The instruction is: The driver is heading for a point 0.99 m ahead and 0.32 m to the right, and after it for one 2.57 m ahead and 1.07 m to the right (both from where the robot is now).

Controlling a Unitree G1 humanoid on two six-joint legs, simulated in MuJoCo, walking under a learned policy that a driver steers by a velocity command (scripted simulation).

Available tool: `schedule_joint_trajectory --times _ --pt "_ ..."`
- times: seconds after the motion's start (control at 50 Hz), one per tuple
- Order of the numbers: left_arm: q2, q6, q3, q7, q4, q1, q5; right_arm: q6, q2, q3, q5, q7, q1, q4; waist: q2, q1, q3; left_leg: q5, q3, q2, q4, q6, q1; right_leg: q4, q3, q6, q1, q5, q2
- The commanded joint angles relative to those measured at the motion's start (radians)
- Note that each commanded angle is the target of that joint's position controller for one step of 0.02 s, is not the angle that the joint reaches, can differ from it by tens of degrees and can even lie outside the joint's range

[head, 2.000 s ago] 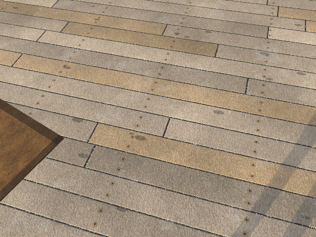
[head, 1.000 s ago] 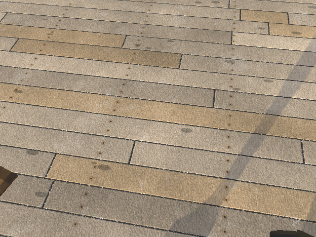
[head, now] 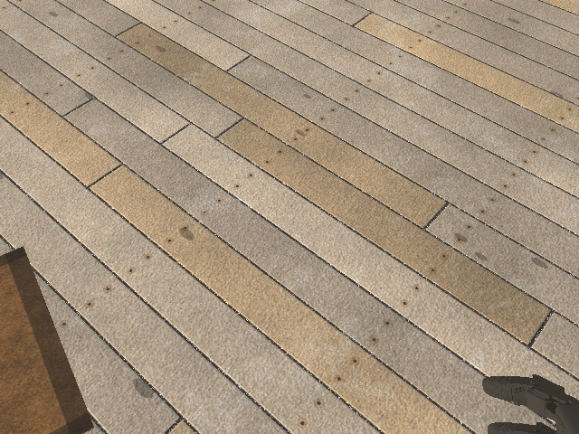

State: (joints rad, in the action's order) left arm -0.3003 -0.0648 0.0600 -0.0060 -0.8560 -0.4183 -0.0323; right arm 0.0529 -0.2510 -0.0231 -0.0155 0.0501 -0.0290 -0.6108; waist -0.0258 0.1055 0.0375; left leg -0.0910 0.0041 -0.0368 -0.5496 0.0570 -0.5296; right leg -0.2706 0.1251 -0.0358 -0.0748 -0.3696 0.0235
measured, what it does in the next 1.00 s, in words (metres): walks ahead, turning right: left foot, then right foot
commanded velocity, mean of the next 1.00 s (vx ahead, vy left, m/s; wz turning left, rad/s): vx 0.33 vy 0.00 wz -0.43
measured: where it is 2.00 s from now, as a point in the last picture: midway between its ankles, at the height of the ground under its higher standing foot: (403, 370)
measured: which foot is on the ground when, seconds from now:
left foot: up 0.00-0.00, down 0.02-0.52, up 0.54-0.96, down 0.98-1.00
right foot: down 0.00-0.02, up 0.04-0.50, down 0.52-0.98, up 1.00-1.00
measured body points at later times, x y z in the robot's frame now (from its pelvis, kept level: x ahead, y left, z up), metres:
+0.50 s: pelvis +0.25 +0.00 +0.00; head +0.28 -0.01 +0.44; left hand +0.48 +0.20 -0.09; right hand +0.26 -0.30 -0.13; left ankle +0.14 +0.11 -0.73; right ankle +0.36 -0.12 -0.72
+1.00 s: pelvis +0.40 -0.01 +0.00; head +0.42 -0.01 +0.45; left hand +0.65 +0.18 -0.09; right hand +0.42 -0.33 -0.08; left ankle +0.51 +0.08 -0.73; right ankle +0.36 -0.11 -0.72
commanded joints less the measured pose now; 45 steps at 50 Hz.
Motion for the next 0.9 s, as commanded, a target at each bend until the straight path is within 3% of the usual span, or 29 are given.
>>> schedule_joint_trajectory --times 0.02,0.04,0.06,0.08,0.1,0.12,0.14,0.18,0.22,0.28,0.32,0.36,0.42,0.48,0.5,0.52,0.54,0.56,0.58,0.6,0.62,0.64,0.66,0.7,0.76,0.86,0.9 --pt "-0.17 0.001 0.029 0.011 0.043 0.042 -0.003 0.015 -0.188 -0.084 0.008 -0.016 -0.245 -0.004 0.102 -0.221 -0.158 0.025 0.034 0.042 0.055 0.071 0.456 -0.311 -0.072 0.132 0.157 0.827 0.177" --pt "-0.098 -0.005 -0.001 0.01 0.078 0.041 0.034 0.006 -0.279 -0.108 0.02 -0.037 -0.431 -0.033 -0.06 -0.278 -0.318 0.08 -0.237 -0.199 0.017 0.137 0.777 -0.664 -0.047 0.088 0.407 0.414 0.105" --pt "-0.009 -0.023 -0.027 0.003 0.087 -0.072 0.019 0.006 -0.311 -0.103 0.028 -0.035 -0.416 -0.03 -0.26 -0.195 -0.445 -0.136 -0.676 -0.387 0.163 0.269 0.956 -0.94 -0.168 0.049 0.704 -0.229 -0.052" --pt "-0.13 -0.032 0.005 0.001 0.076 0.017 -0.01 0.011 -0.216 -0.083 0.019 -0.033 -0.39 -0.029 -0.125 -0.238 -0.339 -0.232 -0.629 -0.357 0.221 0.229 0.853 -1.024 -0.264 0.055 0.796 -0.205 -0.005" --pt "-0.151 -0.035 0.016 -0.001 0.105 0.089 -0.024 0.017 -0.182 -0.069 0.012 -0.032 -0.332 -0.036 -0.109 -0.213 -0.195 -0.194 -0.469 -0.324 0.245 0.191 0.723 -1.007 -0.238 0.064 0.837 -0.107 0.037" --pt "-0.133 -0.032 0.014 0.006 0.104 0.118 -0.013 0.024 -0.148 -0.059 0.012 -0.028 -0.27 -0.04 -0.051 -0.176 -0.132 -0.12 -0.368 -0.278 0.275 0.167 0.602 -0.964 -0.223 0.058 0.8 -0.02 0.078" --pt "-0.121 -0.022 0.018 0.008 0.101 0.118 0.002 0.031 -0.117 -0.053 0.016 -0.024 -0.223 -0.042 -0.062 -0.144 -0.083 -0.061 -0.282 -0.239 0.311 0.153 0.513 -0.918 -0.223 0.05 0.764 0.044 0.102" --pt "-0.081 0.005 0.016 0.006 0.08 0.064 -0.001 0.051 -0.098 -0.054 0.028 -0.023 -0.187 -0.056 -0.082 -0.101 -0.07 0.025 -0.179 -0.212 0.373 0.147 0.416 -0.904 -0.229 0.036 0.672 0.121 0.121" --pt "-0.058 0.022 0.015 0.008 0.084 0.076 -0.001 0.067 -0.107 -0.061 0.031 -0.028 -0.181 -0.081 -0.051 -0.086 -0.033 0.121 -0.093 -0.21 0.405 0.148 0.379 -0.876 -0.237 0.022 0.694 0.165 0.12" --pt "-0.046 0.025 0.014 0.008 0.119 0.139 0.015 0.064 -0.128 -0.066 0.038 -0.047 -0.163 -0.105 -0.038 -0.079 0.012 0.411 0.046 -0.189 0.388 0.133 0.367 -0.718 -0.223 -0.002 0.716 0.279 0.094" --pt "-0.023 0.019 0.004 -0.007 0.143 0.199 0.022 0.051 -0.148 -0.069 0.033 -0.062 -0.149 -0.107 -0.037 -0.098 0.015 0.458 0.134 -0.156 0.372 0.109 0.354 -0.551 -0.161 0.0 0.657 0.395 0.077" --pt "-0.004 0.019 -0.004 -0.026 0.177 0.27 0.027 0.038 -0.17 -0.074 0.026 -0.075 -0.185 -0.124 -0.026 -0.132 0.006 0.495 0.156 -0.172 0.345 0.107 0.398 -0.445 -0.122 0.008 0.634 0.456 0.06" --pt "-0.035 0.026 0.008 -0.051 0.219 0.292 0.026 0.009 -0.198 -0.085 0.005 -0.084 -0.201 -0.139 -0.038 -0.132 -0.017 0.534 0.158 -0.219 0.264 0.096 0.509 -0.374 -0.107 0.042 0.641 0.386 0.047" --pt "-0.094 0.032 0.038 -0.063 0.226 0.2 0.032 -0.02 -0.218 -0.097 -0.016 -0.098 -0.164 -0.125 -0.056 -0.071 -0.077 0.703 0.166 -0.222 0.047 0.061 0.544 -0.331 -0.057 0.099 0.526 0.251 -0.02" --pt "-0.131 0.028 0.059 -0.055 0.203 0.097 0.032 -0.028 -0.202 -0.092 -0.019 -0.1 -0.151 -0.118 -0.021 -0.016 -0.131 0.661 0.19 -0.175 -0.128 0.026 0.514 -0.239 -0.045 0.131 0.388 0.327 -0.063" --pt "-0.205 0.027 0.083 -0.03 0.202 0.036 0.035 -0.023 -0.176 -0.08 0.002 -0.095 -0.2 -0.112 0.11 0.003 -0.192 0.363 0.197 -0.094 -0.384 -0.042 0.352 -0.194 -0.19 0.183 0.177 0.726 0.015" --pt "-0.296 0.033 0.091 -0.011 0.231 0.079 0.044 -0.016 -0.065 -0.046 0.063 -0.078 -0.323 -0.089 0.338 -0.117 -0.287 -0.591 0.143 0.086 -0.743 -0.119 -0.015 -0.291 -0.565 0.373 -0.123 1.176 0.269" --pt "-0.248 0.028 0.075 -0.019 0.272 0.079 0.054 -0.007 -0.13 -0.046 0.039 -0.059 -0.315 -0.099 0.221 -0.061 -0.486 -0.624 -0.097 0.118 -0.888 -0.118 -0.074 -0.18 -0.792 0.477 -0.17 0.943 0.35" --pt "-0.196 0.026 0.066 -0.025 0.281 0.123 0.037 -0.006 -0.183 -0.062 0.002 -0.052 -0.229 -0.083 0.109 -0.044 -0.4 -0.52 -0.129 0.065 -0.87 -0.092 -0.132 -0.122 -0.701 0.43 -0.1 0.634 0.298" --pt "-0.155 0.028 0.057 -0.022 0.273 0.156 0.009 -0.008 -0.174 -0.061 0.002 -0.056 -0.178 -0.067 0.047 -0.064 -0.28 -0.425 -0.113 0.027 -0.785 -0.081 -0.171 -0.072 -0.642 0.372 0.013 0.316 0.244" --pt "-0.127 0.034 0.047 -0.016 0.276 0.19 -0.002 -0.013 -0.173 -0.063 0.012 -0.063 -0.146 -0.067 0.027 -0.083 -0.197 -0.361 -0.112 -0.009 -0.691 -0.075 -0.163 -0.018 -0.612 0.335 0.134 0.087 0.209" --pt "-0.121 0.036 0.043 -0.009 0.285 0.223 0.009 -0.018 -0.18 -0.067 0.016 -0.065 -0.137 -0.058 0.066 -0.11 -0.148 -0.313 -0.113 -0.022 -0.609 -0.069 -0.108 0.028 -0.602 0.315 0.24 -0.037 0.177" --pt "-0.123 0.036 0.043 -0.003 0.298 0.243 0.024 -0.02 -0.173 -0.067 0.019 -0.064 -0.138 -0.057 0.099 -0.123 -0.125 -0.282 -0.099 -0.014 -0.553 -0.07 -0.064 0.06 -0.588 0.302 0.303 -0.074 0.147" --pt "-0.135 0.031 0.049 0.011 0.305 0.24 0.035 -0.012 -0.143 -0.06 0.025 -0.066 -0.142 -0.067 0.116 -0.121 -0.12 -0.257 -0.081 -0.002 -0.433 -0.085 -0.018 0.068 -0.54 0.301 0.35 -0.024 0.118" --pt "-0.158 0.033 0.058 0.027 0.299 0.209 0.025 -0.001 -0.119 -0.049 0.026 -0.066 -0.105 -0.065 0.126 -0.096 -0.127 -0.19 -0.078 0.013 -0.278 -0.113 0.016 0.05 -0.514 0.292 0.365 -0.019 0.096" --pt "-0.171 0.047 0.062 0.027 0.294 0.174 0.016 0.025 -0.131 -0.05 0.008 -0.054 -0.043 -0.049 0.162 -0.064 -0.112 -0.148 -0.078 0.048 -0.106 -0.115 0.077 0.018 -0.572 0.269 0.377 -0.113 0.092" --pt "-0.162 0.058 0.059 0.026 0.294 0.173 0.02 0.035 -0.136 -0.055 0.005 -0.052 -0.032 -0.042 0.165 -0.068 -0.09 -0.155 -0.079 0.065 -0.039 -0.1 0.124 -0.021 -0.591 0.258 0.383 -0.074 0.077"
Velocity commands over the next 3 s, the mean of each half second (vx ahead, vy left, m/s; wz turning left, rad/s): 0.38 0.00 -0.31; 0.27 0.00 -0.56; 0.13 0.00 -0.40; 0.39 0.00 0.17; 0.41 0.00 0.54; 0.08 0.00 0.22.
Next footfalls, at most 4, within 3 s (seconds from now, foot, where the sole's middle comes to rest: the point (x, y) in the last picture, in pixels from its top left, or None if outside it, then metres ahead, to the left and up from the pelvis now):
0.02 left None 0.18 0.12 -0.77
0.52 right None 0.40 -0.12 -0.77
0.98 left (302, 393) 0.54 0.06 -0.77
1.40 right None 0.44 -0.19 -0.77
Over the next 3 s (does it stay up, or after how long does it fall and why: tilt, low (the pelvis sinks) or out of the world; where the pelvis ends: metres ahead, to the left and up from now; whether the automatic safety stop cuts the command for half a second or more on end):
stays up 0.95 -0.30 0.00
